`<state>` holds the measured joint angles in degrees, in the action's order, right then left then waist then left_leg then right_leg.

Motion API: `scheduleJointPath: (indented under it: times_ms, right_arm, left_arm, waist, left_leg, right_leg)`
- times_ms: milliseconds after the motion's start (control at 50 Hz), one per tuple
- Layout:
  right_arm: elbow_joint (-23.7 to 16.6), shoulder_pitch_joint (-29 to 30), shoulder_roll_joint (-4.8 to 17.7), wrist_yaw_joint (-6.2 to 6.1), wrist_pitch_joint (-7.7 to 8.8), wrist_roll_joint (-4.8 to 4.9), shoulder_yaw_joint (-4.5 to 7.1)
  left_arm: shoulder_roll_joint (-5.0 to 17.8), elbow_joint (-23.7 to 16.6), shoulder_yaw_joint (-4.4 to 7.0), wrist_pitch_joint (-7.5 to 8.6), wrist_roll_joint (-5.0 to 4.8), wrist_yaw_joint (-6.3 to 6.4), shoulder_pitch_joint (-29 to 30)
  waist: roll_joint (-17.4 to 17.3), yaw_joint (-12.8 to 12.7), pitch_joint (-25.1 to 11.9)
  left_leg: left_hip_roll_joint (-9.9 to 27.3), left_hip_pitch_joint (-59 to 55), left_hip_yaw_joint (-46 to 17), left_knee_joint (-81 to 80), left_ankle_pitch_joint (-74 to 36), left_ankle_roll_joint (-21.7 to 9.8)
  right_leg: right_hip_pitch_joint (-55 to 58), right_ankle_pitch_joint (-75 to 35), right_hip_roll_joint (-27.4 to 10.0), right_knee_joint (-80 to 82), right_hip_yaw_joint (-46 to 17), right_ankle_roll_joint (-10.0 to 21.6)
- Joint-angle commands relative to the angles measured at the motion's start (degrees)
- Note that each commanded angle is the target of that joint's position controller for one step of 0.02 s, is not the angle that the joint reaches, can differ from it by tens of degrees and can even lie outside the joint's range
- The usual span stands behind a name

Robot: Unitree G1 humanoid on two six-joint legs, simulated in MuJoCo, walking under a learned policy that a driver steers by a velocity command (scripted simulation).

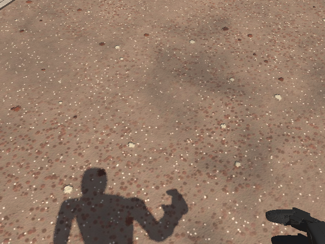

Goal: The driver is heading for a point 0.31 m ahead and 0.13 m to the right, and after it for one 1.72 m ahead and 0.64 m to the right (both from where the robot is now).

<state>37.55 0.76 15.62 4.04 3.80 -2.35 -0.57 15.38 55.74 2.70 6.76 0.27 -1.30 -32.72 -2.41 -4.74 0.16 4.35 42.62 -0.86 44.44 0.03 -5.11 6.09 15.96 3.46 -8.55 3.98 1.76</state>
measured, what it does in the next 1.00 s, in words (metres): walks ahead, turning right: left foot, then right foot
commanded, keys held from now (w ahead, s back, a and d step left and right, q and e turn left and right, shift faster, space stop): w+e+shift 0.78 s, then w+shift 0.22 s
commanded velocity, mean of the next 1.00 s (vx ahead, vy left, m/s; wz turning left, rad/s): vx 1.00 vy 0.00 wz -0.67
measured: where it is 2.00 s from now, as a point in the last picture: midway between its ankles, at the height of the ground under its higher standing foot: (311, 79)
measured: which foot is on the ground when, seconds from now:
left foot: up 0.00-0.10, down 0.12-0.58, up 0.60-0.98, down 1.00-1.00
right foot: down 0.00-0.12, up 0.14-0.56, down 0.58-1.00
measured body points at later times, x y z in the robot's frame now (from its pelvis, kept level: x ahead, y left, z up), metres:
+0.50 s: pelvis +0.48 -0.01 -0.02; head +0.50 -0.02 +0.43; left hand +0.77 +0.15 -0.09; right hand +0.34 -0.25 -0.15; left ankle +0.30 +0.12 -0.73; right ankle +0.66 -0.15 -0.69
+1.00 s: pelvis +0.93 -0.19 -0.02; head +0.95 -0.21 +0.43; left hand +1.11 +0.05 -0.14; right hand +0.97 -0.52 -0.08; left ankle +1.13 -0.20 -0.74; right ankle +0.69 -0.11 -0.72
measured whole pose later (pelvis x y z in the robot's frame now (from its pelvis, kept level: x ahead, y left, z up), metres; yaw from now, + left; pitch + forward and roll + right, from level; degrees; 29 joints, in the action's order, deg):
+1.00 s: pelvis +0.93 -0.19 -0.02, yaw -43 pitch +2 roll +0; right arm 35.1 -1.1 15.5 0.5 4.4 -2.0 -0.9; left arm 19.4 48.8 4.5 4.4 0.9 -0.4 -26.0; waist -0.3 -5.9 1.1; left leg 2.1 30.3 -0.2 28.9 2.1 -1.5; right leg 7.5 27.5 7.9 -24.8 -13.5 8.0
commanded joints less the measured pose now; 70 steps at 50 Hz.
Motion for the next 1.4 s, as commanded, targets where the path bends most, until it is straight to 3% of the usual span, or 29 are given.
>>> scheduleJointPath:
  times_ms: [20, 60, 100, 120, 140, 160, 200, 340, 440, 480, 520, 560, 580, 600, 620, 660, 720, 780, 840, 920, 980, 1000, 1020, 1040, 1060, 1080, 1140, 1320, 1400]
  right_arm:
    - [-4.18, 5.06, 2.44, 0.17, 0.85, 0.29, -0.19]
    - [-3.52, 2.99, 4.88, -1.05, 1.04, -0.38, 0.80]
    - [1.97, -15.80, 8.75, -2.81, 1.19, -0.55, 2.91]
    - [4.50, -25.66, 12.59, -4.00, 1.19, -1.42, 4.43]
    - [4.66, -28.12, 17.55, -4.62, 1.54, -3.46, 5.80]
    - [4.13, -27.29, 16.41, -4.01, 0.98, -1.98, 5.95]
    - [5.05, -18.77, 7.87, -3.66, 1.67, -0.81, 4.56]
    - [10.47, -19.51, 2.20, -3.52, 4.38, 1.60, 3.38]
    - [11.41, -20.12, 5.54, -4.34, 4.81, 1.41, 3.80]
    - [11.65, -22.75, 8.54, -5.18, 4.29, 1.56, 4.22]
    - [10.63, -21.90, 12.53, -6.31, 2.40, 1.06, 5.28]
    - [8.44, -17.00, 14.20, -6.25, 0.22, 0.16, 6.05]
    - [8.20, -14.63, 11.55, -5.22, 0.13, 0.62, 5.99]
    - [1.99, -21.50, 3.88, -4.27, 1.45, 0.33, 3.64]
    - [-1.18, -16.68, 5.66, -4.44, 3.18, 0.45, 2.96]
    - [-1.69, -11.97, 7.02, -4.30, 4.26, 0.08, 2.73]
    - [-0.82, -13.54, 5.70, -4.31, 0.42, -2.06, 1.97]
    - [-5.15, -4.39, 3.93, -3.45, -0.55, -1.24, 0.99]
    - [-6.49, 0.78, 1.83, -2.57, -0.04, 0.35, 0.01]
    - [-6.87, 2.94, 4.36, -2.69, 0.58, 0.30, 1.01]
    - [-1.90, -15.47, 9.67, -4.31, 0.97, 0.95, 3.93]
    - [1.03, -27.87, 12.35, -5.47, 0.89, 0.48, 5.12]
    - [1.97, -32.71, 18.55, -5.60, 1.20, -2.12, 6.74]
    - [2.62, -29.19, 16.99, -4.28, 0.83, -1.27, 6.91]
    - [1.77, -22.59, 11.54, -3.77, 0.75, -0.67, 6.11]
    - [2.28, -20.59, 8.18, -3.40, 0.87, -0.28, 5.46]
    - [6.72, -22.96, 3.99, -3.48, 1.76, -0.09, 3.86]
    - [11.67, -29.08, 7.86, -2.74, 4.31, 2.75, 4.19]
    - [14.02, -31.44, 12.28, -3.79, 3.13, 2.00, 4.61]
  left_arm:
    - [8.96, -4.12, 1.20, 1.69, -0.69, -0.07, 4.77]
    - [11.88, -3.36, 1.58, 0.96, -0.24, 0.53, 3.42]
    - [14.50, -3.12, 2.07, -0.48, 0.53, 1.53, 4.52]
    - [11.82, -4.28, 1.47, -0.64, 0.79, 1.52, 5.20]
    - [1.08, -6.89, -0.52, -0.48, -0.39, 0.93, -0.18]
    - [4.68, -7.93, 0.19, -0.61, -2.40, 1.03, -0.30]
    - [5.79, -9.03, 0.47, -1.27, -0.92, 0.84, 10.70]
    - [0.49, -13.73, -0.18, -6.18, 1.24, -2.22, 21.05]
    - [1.53, -17.87, -1.25, -5.82, 0.87, -3.93, 31.14]
    - [3.06, -17.62, -1.03, -5.58, 0.84, -4.01, 30.80]
    - [6.04, -15.35, -0.01, -5.62, 0.55, -3.30, 21.61]
    - [11.06, -8.97, 2.93, -5.58, 0.48, -1.53, -0.21]
    - [13.60, -8.71, 5.06, -6.39, -1.36, -0.11, 0.39]
    - [20.70, -10.87, 5.73, -7.16, 1.35, -0.12, 8.76]
    - [20.83, -13.37, 6.31, -7.43, 1.15, 0.19, 8.27]
    - [13.28, -11.22, 4.58, -6.41, 0.73, 1.15, 10.28]
    - [10.18, -12.10, 3.12, -3.76, 0.27, 1.49, 14.25]
    - [11.14, -12.63, 3.41, -2.32, 0.07, 1.03, 13.57]
    - [10.75, -11.84, 3.71, -1.80, -0.63, 0.33, 10.47]
    - [11.10, -10.00, 3.62, -1.45, -0.47, 0.80, 6.65]
    - [15.38, -9.69, 4.20, -1.78, 1.25, 1.28, 9.26]
    - [12.93, -10.60, 3.51, -1.63, 1.93, 1.27, 12.43]
    - [3.83, -13.12, 1.31, -1.19, -0.30, 1.00, 5.94]
    - [4.01, -13.26, 0.16, -0.86, -0.42, 0.76, 4.62]
    - [6.75, -13.23, 0.44, -1.38, 0.43, 1.10, 11.14]
    - [7.50, -13.95, 0.28, -1.52, 1.17, 0.53, 15.75]
    - [4.67, -16.23, -0.76, -2.86, 2.35, -1.26, 19.42]
    - [2.40, -23.36, -3.90, -2.45, 1.48, -3.20, 38.21]
    - [6.31, -21.94, -2.34, -2.27, 2.51, -1.15, 33.52]
  waist:
    - [4.41, 4.08, 8.27]
    - [6.59, 5.55, 3.28]
    - [8.69, 14.82, -8.02]
    - [6.74, 18.47, -13.77]
    - [-9.88, 12.67, -22.14]
    - [-11.97, 12.23, -27.79]
    - [-1.10, 9.87, -7.52]
    - [-1.51, 3.61, 4.62]
    - [1.17, 3.17, 8.51]
    - [0.22, 2.41, 6.17]
    - [-3.36, -3.21, -0.09]
    - [-2.75, -12.90, -9.47]
    - [7.31, -12.53, -7.27]
    - [19.10, 1.30, -9.05]
    - [10.01, -2.80, -16.44]
    - [-3.02, 2.39, -0.58]
    - [-3.51, 7.74, 3.67]
    - [-1.08, 5.81, 6.08]
    - [2.37, 1.73, 4.46]
    - [4.52, -0.72, 2.45]
    - [6.00, 9.61, -8.33]
    - [5.36, 16.24, -13.25]
    - [-11.71, 12.09, -21.12]
    - [-17.23, 9.57, -20.89]
    - [-7.13, 8.89, -9.47]
    - [0.86, 8.66, -5.03]
    - [-0.95, 5.31, 0.55]
    - [0.34, 6.19, 8.40]
    - [-3.23, 2.48, 0.30]
  left_leg:
    - [-1.61, -14.96, 5.01, -8.66, -6.82, -0.88]
    - [-5.58, -19.97, 6.04, -11.17, -0.37, -1.56]
    - [-7.56, -40.60, 4.33, -12.67, 6.52, -2.23]
    - [0.44, -55.07, -2.80, -10.73, 14.64, -2.48]
    - [18.78, -68.71, -28.06, -15.27, 33.30, -4.43]
    - [22.75, -67.82, -46.60, -26.81, 39.64, -6.56]
    - [16.71, -50.01, -27.16, -28.76, 29.32, -4.44]
    - [9.19, -34.70, 4.25, -37.30, 1.63, 0.59]
    - [5.73, -35.57, 17.27, -39.59, -18.26, 3.30]
    - [6.56, -42.15, 18.68, -33.75, -43.74, 4.49]
    - [8.84, -46.57, 18.06, -19.72, -62.43, 5.01]
    - [10.06, -38.02, 15.12, 10.88, -56.44, 3.12]
    - [-1.06, -25.34, 14.82, 35.81, -9.68, 4.23]
    - [-7.74, 0.56, 8.10, 55.08, 28.85, 7.75]
    - [-6.50, 7.70, -3.66, 55.88, 26.24, 6.89]
    - [-0.17, 5.78, -5.00, 40.29, 20.56, 6.21]
    - [3.33, -5.54, -4.01, 29.20, 21.95, 8.71]
    - [3.67, -10.11, -0.44, 12.37, 12.71, 10.19]
    - [1.23, -16.41, 2.03, -4.42, -5.75, 8.09]
    - [-1.32, -17.45, 2.28, -14.41, -7.54, 4.55]
    - [-5.72, -34.12, 3.84, -15.26, 6.69, 1.92]
    - [-0.73, -48.69, -0.51, -11.90, 13.58, 0.89]
    - [15.39, -64.33, -29.68, -17.46, 35.25, -5.04]
    - [18.82, -64.67, -52.66, -29.98, 43.79, -7.76]
    - [16.88, -55.94, -43.96, -30.30, 44.65, -7.56]
    - [14.40, -48.23, -34.63, -30.13, 36.98, -7.02]
    - [8.47, -36.83, -20.87, -33.16, 25.59, -4.57]
    - [4.77, -31.72, -0.27, -47.00, -11.94, -3.58]
    - [6.62, -45.71, 0.78, -30.54, -50.27, -2.34]
  right_leg:
    - [-14.88, -33.39, -13.55, 10.06, -5.21, 7.65]
    - [-6.09, -55.87, -14.15, 0.39, -4.85, 6.65]
    - [-7.82, -61.18, -13.51, -24.44, -4.85, 5.11]
    - [-19.53, -44.98, -10.82, -41.79, -4.66, 4.76]
    - [-37.25, 5.49, -3.49, -64.26, -4.89, 4.32]
    - [-43.38, 8.64, -1.86, -74.04, -9.14, 5.26]
    - [-48.12, -2.05, -7.83, -69.87, -8.38, 5.21]
    - [-49.47, -9.54, -12.34, -60.87, -4.77, 3.04]
    - [-42.22, -22.47, -8.10, -38.68, 3.98, 6.08]
    - [-36.73, -22.20, -3.19, -34.44, 8.30, 7.90]
    - [-27.00, -15.54, 0.73, -34.02, 9.07, 9.66]
    - [-3.63, -6.52, 2.75, -31.65, 3.51, 13.00]
    - [3.71, -2.64, -0.16, -25.32, -4.82, 15.06]
    - [15.12, -9.71, -13.20, -22.42, -34.17, 25.19]
    - [18.11, 7.44, -18.39, -9.74, -50.57, 29.44]
    - [-1.88, 9.32, -16.42, -3.10, -45.34, 22.37]
    - [-21.89, -2.10, -8.87, -2.59, -31.99, 19.70]
    - [-30.27, -7.92, -3.89, -0.19, -25.64, 18.29]
    - [-26.53, -18.12, -2.03, -0.46, -21.25, 14.10]
    - [-10.28, -33.60, -6.80, -4.23, -21.92, 11.09]
    - [-4.10, -55.13, -7.27, -27.57, -19.53, 7.73]
    - [-14.53, -46.48, -5.24, -43.93, -17.69, 6.88]
    - [-33.34, -10.25, 2.66, -67.09, -12.88, 4.38]
    - [-44.74, 8.56, 4.68, -73.18, -13.07, 4.65]
    - [-49.21, 3.06, -0.39, -73.52, -12.33, 5.21]
    - [-47.88, -0.61, -2.45, -70.12, -11.74, 4.97]
    - [-45.31, -0.08, -5.01, -63.28, -12.54, 4.14]
    - [-36.73, -23.24, -6.34, -29.23, 0.51, 3.59]
    - [-25.65, -14.18, -0.29, -24.71, 1.66, 6.01]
